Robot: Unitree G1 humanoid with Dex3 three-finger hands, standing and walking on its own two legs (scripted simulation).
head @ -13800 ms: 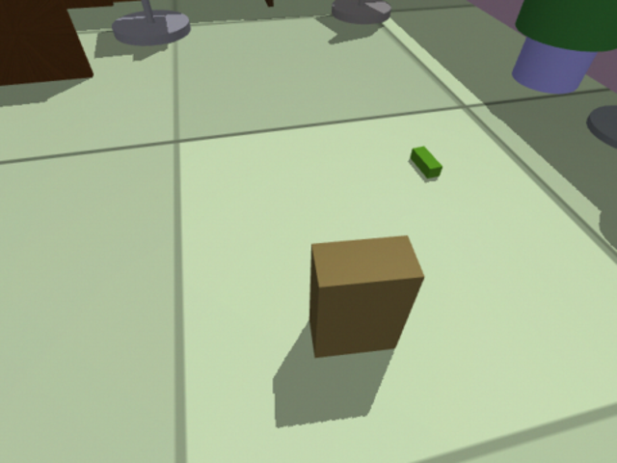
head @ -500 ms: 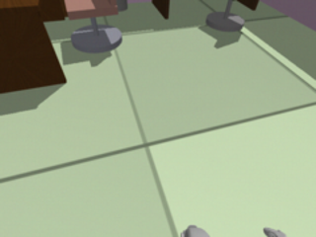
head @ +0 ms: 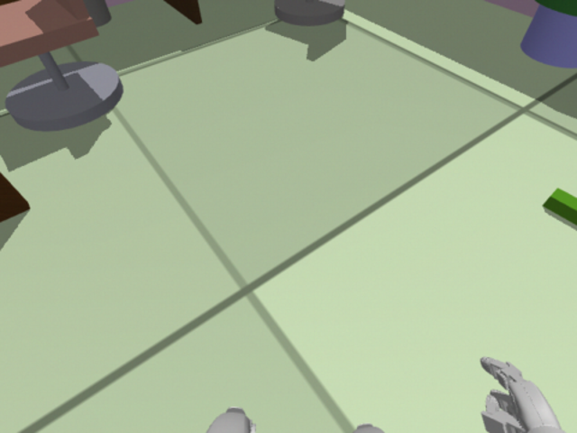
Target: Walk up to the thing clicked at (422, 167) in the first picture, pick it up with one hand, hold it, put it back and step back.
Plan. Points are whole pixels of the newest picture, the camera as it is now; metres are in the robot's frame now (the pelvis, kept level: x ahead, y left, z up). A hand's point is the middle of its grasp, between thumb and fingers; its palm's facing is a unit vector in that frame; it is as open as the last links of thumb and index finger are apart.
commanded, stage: walk up
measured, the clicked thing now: (572, 209) +1.08 -1.13 -0.70
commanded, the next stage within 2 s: none
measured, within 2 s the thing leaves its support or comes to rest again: neither
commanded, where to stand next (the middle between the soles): +0.06 -0.08 m, yaw -57 degrees
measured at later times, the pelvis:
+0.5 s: pelvis -0.05 +0.01 +0.00, yaw -28 degrees
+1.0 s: pelvis +0.01 -0.02 +0.03, yaw -45 degrees
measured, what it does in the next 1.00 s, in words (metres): steps on the spot, turning right: right foot, then left foot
